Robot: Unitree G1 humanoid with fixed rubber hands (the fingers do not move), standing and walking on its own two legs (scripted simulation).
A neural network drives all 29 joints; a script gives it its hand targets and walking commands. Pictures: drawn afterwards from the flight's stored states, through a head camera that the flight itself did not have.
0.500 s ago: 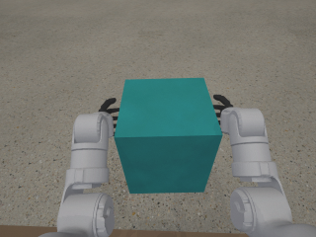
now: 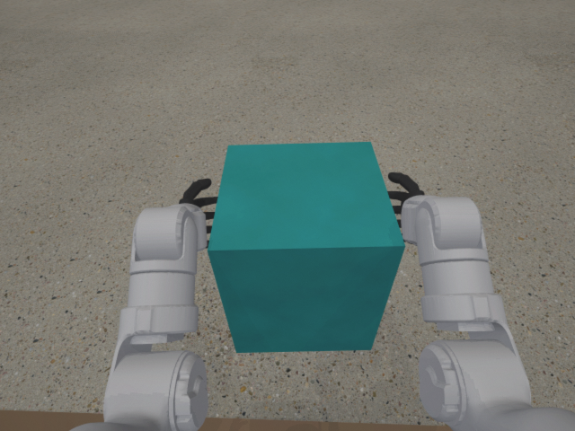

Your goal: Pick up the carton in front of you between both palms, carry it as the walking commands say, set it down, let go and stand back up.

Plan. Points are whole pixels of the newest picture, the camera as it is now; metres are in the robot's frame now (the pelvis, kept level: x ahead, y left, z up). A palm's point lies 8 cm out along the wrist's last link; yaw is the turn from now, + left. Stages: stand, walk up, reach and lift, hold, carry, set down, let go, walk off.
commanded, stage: carry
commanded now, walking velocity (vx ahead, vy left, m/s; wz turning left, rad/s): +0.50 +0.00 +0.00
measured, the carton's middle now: (301, 250) +0.35 +0.00 +0.05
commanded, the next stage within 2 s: none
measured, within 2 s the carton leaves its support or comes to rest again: neither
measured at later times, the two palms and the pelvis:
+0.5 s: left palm (195, 160) +0.49 +0.16 +0.13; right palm (378, 158) +0.48 -0.13 +0.12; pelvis +0.13 +0.02 +0.00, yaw +2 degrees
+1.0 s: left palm (216, 85) +0.78 +0.17 +0.11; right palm (346, 72) +0.82 -0.13 +0.11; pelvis +0.45 -0.03 -0.02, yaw +3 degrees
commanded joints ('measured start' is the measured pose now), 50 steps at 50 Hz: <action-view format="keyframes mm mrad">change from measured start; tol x32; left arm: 1 -765 -1111 -580 -139 -423 -30 -233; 50 -672 -1035 -664 -102 -474 -36 -264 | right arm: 1 -765 1133 570 -139 431 -26 242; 50 -489 882 499 -79 231 -7 219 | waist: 1 22 -89 -304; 12 -79 269 -247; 32 94 -254 -420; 50 54 20 -222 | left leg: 1 -27 52 -78 12 -361 30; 9 124 4 -10 -46 -124 41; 13 498 358 -590 -184 3 255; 29 290 114 -10 214 565 26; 32 -404 -77 -71 712 -323 -25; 34 -443 -15 -122 746 -313 -6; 45 -471 -19 0 221 279 26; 50 58 -66 116 -215 635 35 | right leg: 1 119 -187 281 -233 -439 -95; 8 173 -225 247 -135 -115 -131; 14 -532 -41 61 432 -300 -1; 26 -249 -10 -58 91 153 5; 30 287 -33 -56 -139 346 -36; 32 704 -312 426 -57 605 -176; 37 383 -289 377 -189 242 -147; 43 531 -210 195 -76 750 -116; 50 226 -79 18 229 492 -58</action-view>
